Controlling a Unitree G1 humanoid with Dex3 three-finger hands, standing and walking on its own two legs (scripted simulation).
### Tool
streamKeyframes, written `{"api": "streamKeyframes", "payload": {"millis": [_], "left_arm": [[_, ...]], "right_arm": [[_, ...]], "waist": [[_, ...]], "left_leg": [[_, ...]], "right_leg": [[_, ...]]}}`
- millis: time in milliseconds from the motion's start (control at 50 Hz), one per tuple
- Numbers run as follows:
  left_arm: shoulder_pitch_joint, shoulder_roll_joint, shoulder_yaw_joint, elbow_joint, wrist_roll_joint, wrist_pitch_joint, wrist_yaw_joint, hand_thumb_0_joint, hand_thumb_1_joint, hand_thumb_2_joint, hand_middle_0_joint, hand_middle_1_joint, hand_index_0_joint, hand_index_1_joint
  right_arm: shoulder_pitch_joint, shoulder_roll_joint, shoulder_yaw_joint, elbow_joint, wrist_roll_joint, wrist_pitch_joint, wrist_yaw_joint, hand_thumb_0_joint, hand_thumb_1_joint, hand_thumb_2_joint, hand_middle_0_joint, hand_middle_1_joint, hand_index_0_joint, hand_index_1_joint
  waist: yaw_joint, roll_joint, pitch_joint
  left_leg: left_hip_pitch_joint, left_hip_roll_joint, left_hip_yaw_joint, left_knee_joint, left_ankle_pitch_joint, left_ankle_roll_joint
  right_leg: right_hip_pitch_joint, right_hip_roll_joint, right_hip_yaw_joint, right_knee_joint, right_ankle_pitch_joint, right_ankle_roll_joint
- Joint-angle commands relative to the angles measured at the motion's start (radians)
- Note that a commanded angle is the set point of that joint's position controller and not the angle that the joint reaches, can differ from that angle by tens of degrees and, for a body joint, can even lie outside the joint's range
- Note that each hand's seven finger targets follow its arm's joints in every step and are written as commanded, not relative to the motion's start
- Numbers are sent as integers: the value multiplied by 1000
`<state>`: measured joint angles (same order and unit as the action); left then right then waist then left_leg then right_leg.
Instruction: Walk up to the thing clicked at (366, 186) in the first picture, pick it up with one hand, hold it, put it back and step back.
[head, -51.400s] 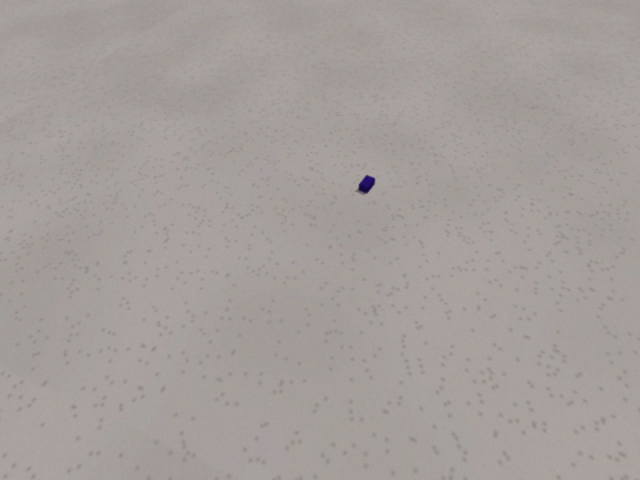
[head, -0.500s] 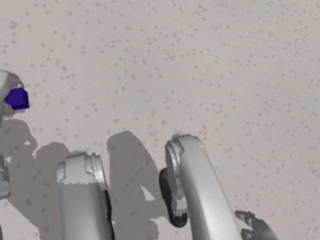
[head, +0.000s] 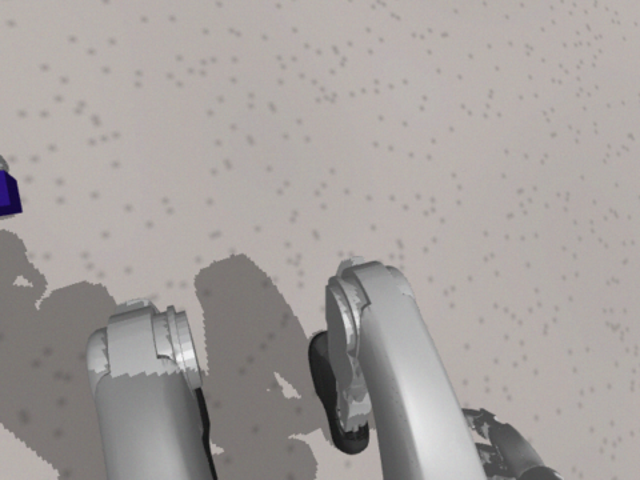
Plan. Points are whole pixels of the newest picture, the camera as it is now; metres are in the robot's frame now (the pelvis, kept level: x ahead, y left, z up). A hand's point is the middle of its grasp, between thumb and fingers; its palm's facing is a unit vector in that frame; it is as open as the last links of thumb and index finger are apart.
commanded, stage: lower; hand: left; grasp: from above
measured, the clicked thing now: out of the picture +0.46 +0.36 -0.21
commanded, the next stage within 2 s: rest in 0.20 s
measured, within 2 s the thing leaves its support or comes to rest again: neither
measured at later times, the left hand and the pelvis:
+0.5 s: hand out of the picture +0.45 +0.35 -0.23, palm faces -0.46 -0.10 -0.88, open 7.2 cm; pelvis +0.00 +0.00 -0.02, yaw -3 degrees
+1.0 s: hand (4, 214) +0.45 +0.35 -0.25, palm faces -0.46 -0.11 -0.88, open 7.2 cm; pelvis +0.00 +0.00 -0.03, yaw -4 degrees
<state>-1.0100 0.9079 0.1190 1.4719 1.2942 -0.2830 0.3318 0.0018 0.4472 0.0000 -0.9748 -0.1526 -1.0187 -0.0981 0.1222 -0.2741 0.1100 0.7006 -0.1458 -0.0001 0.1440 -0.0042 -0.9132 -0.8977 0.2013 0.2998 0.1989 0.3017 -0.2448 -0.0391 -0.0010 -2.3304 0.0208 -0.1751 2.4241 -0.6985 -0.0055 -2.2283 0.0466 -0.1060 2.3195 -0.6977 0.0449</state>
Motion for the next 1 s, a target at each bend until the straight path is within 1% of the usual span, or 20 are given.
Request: {"api": "streamKeyframes", "payload": {"millis": [0, 20, 40, 80, 180, 260, 280, 360, 400, 460, 480, 520, 600, 680, 760, 780, 820, 860, 920, 980], "left_arm": [[-269, 294, 38, -102, -9, -24, 35, 0, 863, 116, -1177, -211, -1223, -164], [-284, 296, 38, -107, -9, -32, 39, 0, 866, 97, -1169, -211, -1220, -159], [-284, 306, 46, -114, -4, -38, 43, 0, 864, 104, -1173, -209, -1222, -159], [-314, 332, 65, -137, 9, -56, 64, 0, 890, 105, -1192, -205, -1240, -155], [-303, 348, 72, -66, 41, -73, 110, 0, 937, 127, -1216, -232, -1266, -180], [-305, 372, 86, -48, 60, -61, 148, 0, 953, 151, -1227, -245, -1275, -195], [-313, 383, 89, -69, 61, -59, 156, 0, 951, 154, -1227, -247, -1275, -198], [-293, 357, 70, -7, 51, -35, 173, 0, 940, 167, -1213, -234, -1260, -185], [-288, 379, 73, -5, 51, -24, 175, 0, 911, 123, -1190, -207, -1240, -155], [-275, 376, 64, 13, 29, -12, 172, 0, 895, 130, -1173, -223, -1224, -170], [-283, 390, 78, -15, 21, -13, 174, 0, 900, 120, -1175, -219, -1229, -163], [-251, 391, 68, 18, 22, -7, 169, 0, 903, 99, -1180, -206, -1235, -150], [-238, 407, 80, 16, 21, -16, 172, 0, 887, 95, -1172, -194, -1224, -141], [-242, 429, 89, 21, 27, -26, 186, 0, 896, 102, -1179, -193, -1230, -141], [-266, 426, 69, 36, 37, -33, 198, 0, 919, 101, -1196, -187, -1246, -135], [-271, 440, 76, 19, 37, -38, 206, 0, 915, 107, -1196, -181, -1244, -131], [-261, 434, 61, 63, 45, -31, 215, 0, 913, 117, -1200, -184, -1246, -136], [-253, 437, 66, 74, 45, -25, 223, 0, 920, 123, -1196, -197, -1244, -148], [-281, 427, 40, 83, 33, -27, 224, 0, 893, 107, -1177, -200, -1226, -149], [-269, 442, 44, 93, 27, -26, 230, 0, 896, 89, -1181, -183, -1231, -132]], "right_arm": [[203, -269, -67, 5, -10, 2, -15, 0, -903, -898, 200, 300, 200, 300], [205, -270, -62, -1, -15, 0, -15, 0, -902, -898, 200, 300, 200, 300], [203, -270, -59, 1, -17, -2, -14, 0, -902, -898, 200, 300, 200, 300], [202, -278, -52, -6, -24, -2, -14, 0, -901, -898, 200, 300, 200, 300], [185, -295, -40, -5, -37, -8, -12, 0, -900, -897, 200, 300, 200, 300], [194, -297, -31, 4, -49, -22, -10, 0, -901, -897, 200, 300, 200, 300], [192, -294, -27, 2, -50, -23, -11, 0, -901, -897, 200, 300, 200, 300], [189, -297, -16, 2, -61, -37, -7, 0, -891, -893, 201, 300, 200, 300], [191, -302, -12, 3, -63, -42, -6, 0, -892, -893, 201, 300, 201, 300], [186, -305, -6, 3, -61, -52, -4, 0, -892, -893, 201, 300, 201, 300], [185, -310, -3, -3, -64, -53, -5, 0, -891, -893, 201, 300, 201, 300], [189, -310, 3, 0, -66, -58, -2, 0, -895, -894, 201, 300, 200, 300], [171, -330, 10, -19, -67, -63, -3, 0, -893, -894, 201, 300, 200, 300], [152, -330, 26, -24, -74, -67, -4, 0, -891, -893, 201, 300, 200, 300], [134, -347, 35, -31, -80, -75, -5, 0, -890, -893, 201, 300, 200, 300], [134, -341, 41, -27, -83, -75, -5, 0, -889, -893, 201, 300, 201, 300], [134, -343, 43, -30, -88, -85, -4, 0, -892, -894, 201, 300, 200, 300], [147, -350, 48, -26, -92, -90, -1, 0, -892, -895, 201, 300, 200, 300], [128, -350, 58, -30, -91, -103, 0, 0, -896, -896, 200, 300, 200, 300], [130, -358, 63, -30, -97, -109, 1, 0, -895, -896, 200, 300, 200, 300]], "waist": [[-10, 334, -635], [-20, 335, -640], [-14, 344, -655], [-20, 401, -667], [-38, 400, -633], [-41, 424, -632], [-32, 439, -659], [-61, 415, -618], [-58, 420, -617], [-63, 408, -616], [-59, 413, -632], [-62, 411, -622], [-71, 418, -603], [-68, 437, -580], [-92, 430, -514], [-83, 451, -553], [-102, 430, -538], [-110, 405, -525], [-114, 424, -500], [-114, 414, -506]], "left_leg": [[491, -4, 89, -219, 210, 33], [497, -2, 85, -211, 211, 32], [516, -2, 83, -211, 216, 31], [554, -1, 75, -212, 230, 22], [544, 0, 66, -195, 209, 22], [542, 2, 70, -180, 224, 24], [558, 4, 69, -186, 232, 22], [529, 7, 63, -169, 230, 26], [518, 8, 62, -167, 238, 25], [514, 11, 58, -155, 245, 27], [522, 11, 55, -158, 256, 25], [516, 15, 56, -147, 280, 25], [536, 17, 45, -137, 305, 19], [526, 18, 44, -145, 257, 17], [493, 20, 35, -141, 204, 12], [521, 22, 32, -152, 212, 12], [505, 24, 35, -135, 208, 19], [484, 23, 37, -129, 221, 22], [481, 25, 29, -130, 203, 17], [475, 26, 27, -129, 198, 18]], "right_leg": [[313, 27, -75, -212, 239, -72], [313, 27, -80, -209, 239, -72], [311, 30, -81, -203, 242, -72], [297, 28, -92, -187, 244, -75], [253, 32, -108, -171, 226, -78], [265, 34, -109, -158, 249, -73], [276, 36, -110, -157, 256, -72], [272, 40, -116, -152, 260, -70], [286, 41, -116, -152, 272, -68], [297, 44, -116, -151, 284, -66], [309, 44, -120, -147, 290, -66], [330, 47, -118, -143, 316, -64], [311, 47, -130, -135, 324, -73], [307, 51, -135, -136, 284, -74], [265, 52, -149, -132, 240, -79], [286, 54, -149, -130, 250, -74], [296, 56, -144, -135, 261, -69], [315, 57, -144, -135, 278, -65], [293, 58, -148, -135, 257, -70], [314, 60, -153, -137, 261, -64]]}}
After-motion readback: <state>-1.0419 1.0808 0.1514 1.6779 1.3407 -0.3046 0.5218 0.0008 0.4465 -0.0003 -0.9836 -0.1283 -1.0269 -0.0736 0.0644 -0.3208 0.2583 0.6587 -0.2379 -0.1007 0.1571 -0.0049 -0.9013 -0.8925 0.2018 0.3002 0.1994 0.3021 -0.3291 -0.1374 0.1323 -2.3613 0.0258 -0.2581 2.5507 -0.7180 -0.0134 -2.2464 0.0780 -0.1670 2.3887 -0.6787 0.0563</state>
